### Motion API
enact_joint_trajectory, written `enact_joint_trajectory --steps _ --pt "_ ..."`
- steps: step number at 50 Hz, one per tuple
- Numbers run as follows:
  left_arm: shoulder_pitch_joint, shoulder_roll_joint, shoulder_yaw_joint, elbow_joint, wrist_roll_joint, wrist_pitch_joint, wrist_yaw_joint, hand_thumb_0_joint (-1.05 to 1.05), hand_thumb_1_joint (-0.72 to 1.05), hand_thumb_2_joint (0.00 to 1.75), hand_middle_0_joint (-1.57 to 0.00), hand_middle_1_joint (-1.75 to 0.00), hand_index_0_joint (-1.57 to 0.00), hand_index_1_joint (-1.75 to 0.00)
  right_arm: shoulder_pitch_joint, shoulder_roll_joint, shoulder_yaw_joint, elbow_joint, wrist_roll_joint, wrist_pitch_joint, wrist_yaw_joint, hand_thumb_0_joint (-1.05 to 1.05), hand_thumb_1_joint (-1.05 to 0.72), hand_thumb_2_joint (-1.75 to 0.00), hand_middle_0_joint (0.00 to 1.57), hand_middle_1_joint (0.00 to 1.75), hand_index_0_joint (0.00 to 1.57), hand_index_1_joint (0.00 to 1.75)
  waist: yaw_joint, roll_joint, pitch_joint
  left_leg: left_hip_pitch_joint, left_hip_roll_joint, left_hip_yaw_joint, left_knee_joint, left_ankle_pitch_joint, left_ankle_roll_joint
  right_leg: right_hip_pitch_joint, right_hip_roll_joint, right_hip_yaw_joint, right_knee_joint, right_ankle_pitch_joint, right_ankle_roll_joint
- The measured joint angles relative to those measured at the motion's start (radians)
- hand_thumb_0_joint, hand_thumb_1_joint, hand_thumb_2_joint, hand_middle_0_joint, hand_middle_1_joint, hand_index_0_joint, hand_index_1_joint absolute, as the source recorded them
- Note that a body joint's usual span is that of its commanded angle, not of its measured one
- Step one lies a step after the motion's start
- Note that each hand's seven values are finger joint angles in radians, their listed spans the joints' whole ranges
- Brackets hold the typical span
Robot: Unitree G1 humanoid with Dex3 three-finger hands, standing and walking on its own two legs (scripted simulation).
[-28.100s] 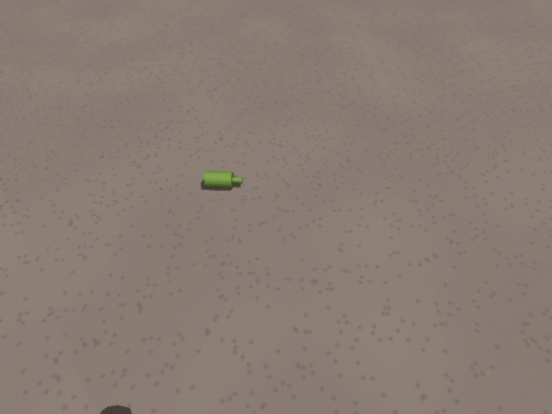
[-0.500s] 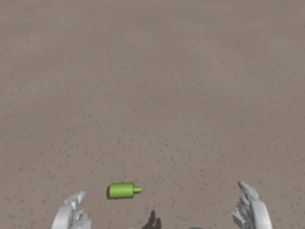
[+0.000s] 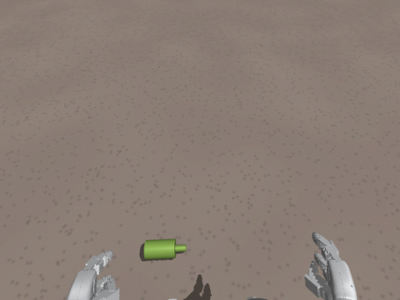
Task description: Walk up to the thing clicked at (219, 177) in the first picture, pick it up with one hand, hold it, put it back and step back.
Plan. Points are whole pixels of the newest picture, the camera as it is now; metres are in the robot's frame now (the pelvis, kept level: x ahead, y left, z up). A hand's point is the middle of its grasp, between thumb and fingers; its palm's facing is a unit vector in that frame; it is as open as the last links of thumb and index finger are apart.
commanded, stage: home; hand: left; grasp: from above
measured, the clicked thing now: (166, 248) +0.46 +0.18 -0.67
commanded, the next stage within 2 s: stand in 0.84 s
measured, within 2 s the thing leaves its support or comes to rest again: neither
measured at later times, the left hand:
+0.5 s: hand (119, 290) +0.17 +0.18 -0.05, palm faces +0.04 -0.98 -0.21, open 7.4 cm
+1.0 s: hand (116, 293) +0.17 +0.19 -0.06, palm faces +0.01 -0.96 -0.28, open 7.4 cm
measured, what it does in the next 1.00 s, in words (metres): stands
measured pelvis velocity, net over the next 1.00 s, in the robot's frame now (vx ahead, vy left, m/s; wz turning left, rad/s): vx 0.00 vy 0.00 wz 0.00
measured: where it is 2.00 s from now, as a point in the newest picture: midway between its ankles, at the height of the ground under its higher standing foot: outside the picture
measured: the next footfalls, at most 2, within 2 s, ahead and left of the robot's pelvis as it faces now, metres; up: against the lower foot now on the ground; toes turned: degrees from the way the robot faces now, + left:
none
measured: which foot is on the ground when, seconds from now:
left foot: down 0.00-1.00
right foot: down 0.00-1.00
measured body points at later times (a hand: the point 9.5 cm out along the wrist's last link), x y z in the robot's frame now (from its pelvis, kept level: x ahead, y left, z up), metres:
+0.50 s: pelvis +0.01 +0.00 +0.00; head +0.02 +0.00 +0.45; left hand +0.16 +0.23 -0.03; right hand +0.16 -0.25 -0.06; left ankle +0.01 +0.12 -0.68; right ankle +0.01 -0.13 -0.68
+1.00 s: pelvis +0.00 +0.00 +0.00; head +0.02 +0.00 +0.45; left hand +0.16 +0.24 -0.04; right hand +0.16 -0.25 -0.08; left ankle +0.01 +0.12 -0.68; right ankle +0.01 -0.13 -0.68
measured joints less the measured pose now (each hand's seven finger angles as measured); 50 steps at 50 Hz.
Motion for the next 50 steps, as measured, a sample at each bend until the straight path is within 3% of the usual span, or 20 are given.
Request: enact_joint_trajectory --steps 47,50 --pt "0.009 0.000 -0.002 -0.007 -0.001 -0.007 0.002 0.01 0.91 0.90 -0.20 -0.30 -0.20 -0.30 0.005 0.001 -0.006 -0.004 0.000 0.015 0.003 0.02 -0.90 -0.90 0.20 0.30 0.20 0.30 0.000 0.000 -0.004 -0.004 0.001 -0.003 0.007 -0.010 -0.003 -0.004 0.002 -0.002 0.008 -0.011 -0.002" --pt "-0.121 0.025 -0.028 0.230 0.065 -0.190 0.015 0.01 0.91 0.90 -0.20 -0.30 -0.20 -0.30 -0.059 -0.015 -0.019 0.098 -0.076 0.080 0.058 0.01 -0.90 -0.90 0.20 0.30 0.20 0.30 0.037 -0.029 0.091 0.092 -0.009 0.020 -0.039 0.013 0.004 0.073 -0.009 0.020 -0.009 0.000 -0.006"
